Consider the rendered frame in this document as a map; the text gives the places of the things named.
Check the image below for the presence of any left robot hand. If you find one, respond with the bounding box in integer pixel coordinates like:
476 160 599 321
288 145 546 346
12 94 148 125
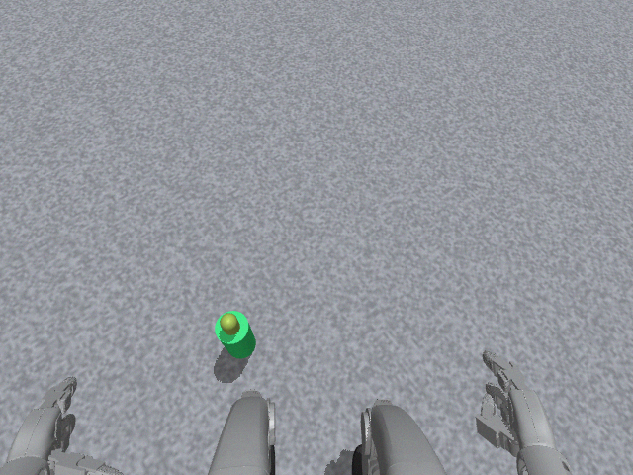
6 377 123 475

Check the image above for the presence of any right robot hand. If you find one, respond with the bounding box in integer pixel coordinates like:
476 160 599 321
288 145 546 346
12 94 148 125
476 351 557 458

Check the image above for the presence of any bottle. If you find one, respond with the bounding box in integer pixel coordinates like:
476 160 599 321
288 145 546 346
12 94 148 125
215 311 256 359

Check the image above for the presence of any right robot arm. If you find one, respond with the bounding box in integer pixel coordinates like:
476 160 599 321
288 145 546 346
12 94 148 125
516 445 573 475

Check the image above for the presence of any left robot arm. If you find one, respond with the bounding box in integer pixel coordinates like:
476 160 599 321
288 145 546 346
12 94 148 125
0 456 50 475

